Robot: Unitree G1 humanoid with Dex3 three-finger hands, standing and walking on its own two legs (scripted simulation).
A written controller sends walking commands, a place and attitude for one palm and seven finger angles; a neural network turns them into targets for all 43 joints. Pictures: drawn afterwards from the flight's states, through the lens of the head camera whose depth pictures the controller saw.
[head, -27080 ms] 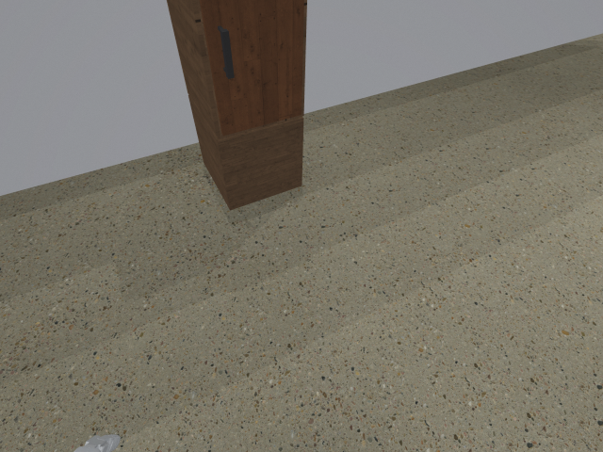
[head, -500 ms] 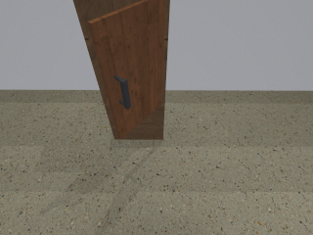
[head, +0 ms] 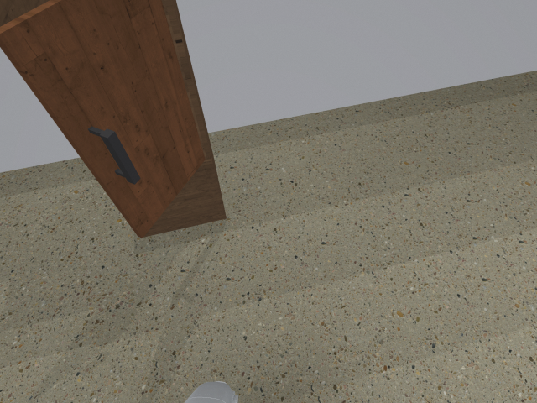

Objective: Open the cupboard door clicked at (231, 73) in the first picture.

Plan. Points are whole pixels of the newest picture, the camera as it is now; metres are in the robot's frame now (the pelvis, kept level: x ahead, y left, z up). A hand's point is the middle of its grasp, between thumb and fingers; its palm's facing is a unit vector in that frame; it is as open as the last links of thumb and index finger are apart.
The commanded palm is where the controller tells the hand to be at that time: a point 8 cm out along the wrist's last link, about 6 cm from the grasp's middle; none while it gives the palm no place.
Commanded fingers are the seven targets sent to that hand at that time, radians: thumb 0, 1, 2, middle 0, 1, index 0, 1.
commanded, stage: walk to a spot facing it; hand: left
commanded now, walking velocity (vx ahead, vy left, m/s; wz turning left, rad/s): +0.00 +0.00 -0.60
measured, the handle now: (114, 155) +0.56 +0.38 -0.04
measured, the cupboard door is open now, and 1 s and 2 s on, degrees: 50 50 50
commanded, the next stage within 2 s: none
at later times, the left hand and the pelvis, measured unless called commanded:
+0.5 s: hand (172, 388) +0.15 +0.19 -0.18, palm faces -0.26 -0.92 -0.30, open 7.4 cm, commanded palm none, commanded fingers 0.00 0.90 0.90 -0.20 -0.30 -0.20 -0.30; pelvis -0.01 +0.00 -0.02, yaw -16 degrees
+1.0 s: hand (285, 319) +0.28 +0.00 -0.17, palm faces -0.59 -0.77 -0.23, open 7.4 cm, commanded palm none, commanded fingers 0.00 0.90 0.90 -0.20 -0.30 -0.20 -0.30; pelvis +0.06 -0.09 -0.02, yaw -34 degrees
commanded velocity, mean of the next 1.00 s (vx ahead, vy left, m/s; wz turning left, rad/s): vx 0.17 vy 0.00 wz -0.57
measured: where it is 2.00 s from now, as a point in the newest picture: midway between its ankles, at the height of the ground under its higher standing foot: (403, 356)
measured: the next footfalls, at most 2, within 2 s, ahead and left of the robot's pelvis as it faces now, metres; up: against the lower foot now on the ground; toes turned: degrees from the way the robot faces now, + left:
left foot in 0.20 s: +0.04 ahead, +0.18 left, +0.00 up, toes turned -10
right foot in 0.40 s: +0.05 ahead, -0.13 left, +0.00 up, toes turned -13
